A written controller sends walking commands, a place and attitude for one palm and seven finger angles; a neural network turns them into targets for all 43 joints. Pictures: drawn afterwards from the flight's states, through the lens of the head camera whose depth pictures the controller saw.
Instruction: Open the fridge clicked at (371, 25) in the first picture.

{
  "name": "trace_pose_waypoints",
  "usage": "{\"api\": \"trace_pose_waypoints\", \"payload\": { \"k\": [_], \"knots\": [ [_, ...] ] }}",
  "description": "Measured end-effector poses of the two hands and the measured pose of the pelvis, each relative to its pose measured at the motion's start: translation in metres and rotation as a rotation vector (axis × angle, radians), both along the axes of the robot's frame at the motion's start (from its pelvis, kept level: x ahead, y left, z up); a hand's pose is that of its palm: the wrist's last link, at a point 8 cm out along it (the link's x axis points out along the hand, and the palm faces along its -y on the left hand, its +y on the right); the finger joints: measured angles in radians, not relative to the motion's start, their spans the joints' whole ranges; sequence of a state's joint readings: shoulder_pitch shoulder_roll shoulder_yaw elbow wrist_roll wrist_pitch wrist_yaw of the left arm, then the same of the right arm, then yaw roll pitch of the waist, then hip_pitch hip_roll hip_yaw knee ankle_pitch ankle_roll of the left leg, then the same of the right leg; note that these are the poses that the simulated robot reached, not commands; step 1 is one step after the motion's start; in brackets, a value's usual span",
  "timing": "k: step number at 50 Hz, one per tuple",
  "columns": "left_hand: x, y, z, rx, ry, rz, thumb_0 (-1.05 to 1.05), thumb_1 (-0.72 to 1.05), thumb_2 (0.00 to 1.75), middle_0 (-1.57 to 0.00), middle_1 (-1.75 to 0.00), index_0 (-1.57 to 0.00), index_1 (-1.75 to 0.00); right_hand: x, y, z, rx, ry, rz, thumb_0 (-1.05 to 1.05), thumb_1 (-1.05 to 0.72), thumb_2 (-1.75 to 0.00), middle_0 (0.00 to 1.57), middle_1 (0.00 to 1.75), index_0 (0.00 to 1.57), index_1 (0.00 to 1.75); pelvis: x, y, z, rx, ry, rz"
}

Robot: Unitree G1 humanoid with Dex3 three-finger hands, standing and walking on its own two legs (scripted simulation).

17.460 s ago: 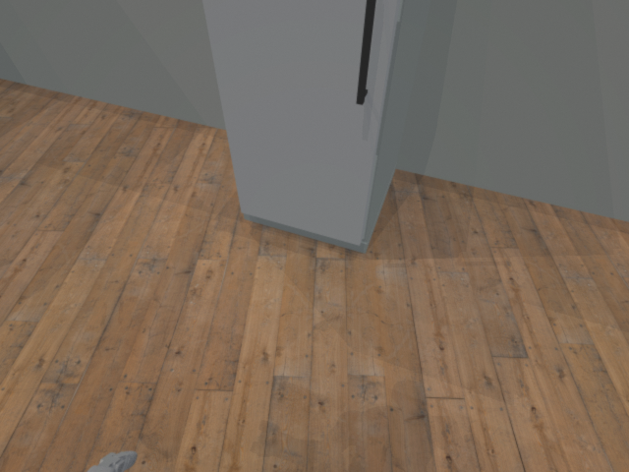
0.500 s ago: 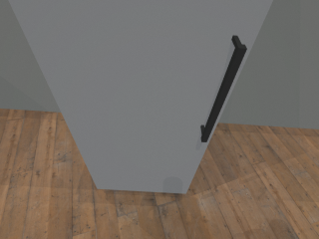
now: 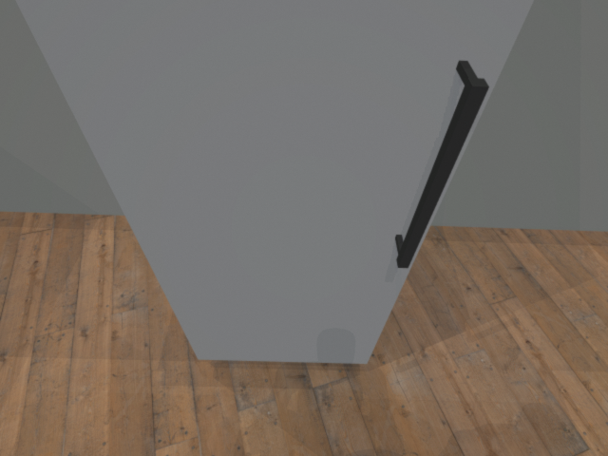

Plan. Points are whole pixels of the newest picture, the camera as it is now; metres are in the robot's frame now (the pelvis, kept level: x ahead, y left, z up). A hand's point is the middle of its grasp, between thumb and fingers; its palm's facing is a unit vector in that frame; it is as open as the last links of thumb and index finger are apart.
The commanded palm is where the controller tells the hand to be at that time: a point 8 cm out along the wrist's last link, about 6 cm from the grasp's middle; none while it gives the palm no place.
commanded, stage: look again from close up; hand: right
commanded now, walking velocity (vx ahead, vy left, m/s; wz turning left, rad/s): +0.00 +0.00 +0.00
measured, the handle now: (427, 185) +0.46 -0.15 +0.12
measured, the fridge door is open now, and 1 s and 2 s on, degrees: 0 0 0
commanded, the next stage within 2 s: raise the hand to about handle height in 0.70 s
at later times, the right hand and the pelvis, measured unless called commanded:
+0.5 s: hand out of the picture +0.00 -0.18 -0.17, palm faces +0.04 +0.98 -0.19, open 7.3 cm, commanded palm none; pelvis -0.01 +0.00 +0.00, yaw +0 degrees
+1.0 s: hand (489, 418) +0.18 -0.21 +0.00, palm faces +0.25 +0.96 -0.13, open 7.5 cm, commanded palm +0.10 -0.25 -0.04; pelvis -0.02 -0.02 -0.01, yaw -2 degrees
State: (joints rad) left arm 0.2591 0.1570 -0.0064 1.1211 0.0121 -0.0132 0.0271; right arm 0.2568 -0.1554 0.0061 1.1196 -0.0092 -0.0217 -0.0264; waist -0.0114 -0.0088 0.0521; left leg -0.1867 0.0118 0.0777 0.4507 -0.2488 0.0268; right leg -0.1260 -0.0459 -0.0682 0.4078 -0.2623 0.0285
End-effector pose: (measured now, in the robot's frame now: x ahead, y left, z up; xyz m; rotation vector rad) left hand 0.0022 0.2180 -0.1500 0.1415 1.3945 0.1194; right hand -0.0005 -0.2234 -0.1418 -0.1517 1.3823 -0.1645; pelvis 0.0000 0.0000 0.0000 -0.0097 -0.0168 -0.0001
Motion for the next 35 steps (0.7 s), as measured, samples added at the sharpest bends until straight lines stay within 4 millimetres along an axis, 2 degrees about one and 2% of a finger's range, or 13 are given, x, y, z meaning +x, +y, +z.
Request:
{"api": "trace_pose_waypoints", "payload": {
  "k": [25,35],
  "knots": [
    [-0.019,-0.012,0.001,-0.013,0.033,0.01,0.0,0.91,0.9,-0.2,-0.3,-0.2,-0.3,-0.009,-0.001,-0.001,0.011,0.007,-0.012,0.01,-0.92,-0.9,0.2,0.3,0.2,0.3,-0.006,-0.003,0.001,0.001,-0.003,-0.001],
    [-0.021,-0.016,0.002,-0.014,0.037,0.011,0.0,0.91,0.9,-0.2,-0.3,-0.2,-0.3,-0.014,-0.001,-0.003,0.018,0.014,-0.02,0.01,-0.92,-0.9,0.2,0.3,0.2,0.3,-0.007,-0.006,0.001,0.001,-0.003,-0.004]
  ]
}}
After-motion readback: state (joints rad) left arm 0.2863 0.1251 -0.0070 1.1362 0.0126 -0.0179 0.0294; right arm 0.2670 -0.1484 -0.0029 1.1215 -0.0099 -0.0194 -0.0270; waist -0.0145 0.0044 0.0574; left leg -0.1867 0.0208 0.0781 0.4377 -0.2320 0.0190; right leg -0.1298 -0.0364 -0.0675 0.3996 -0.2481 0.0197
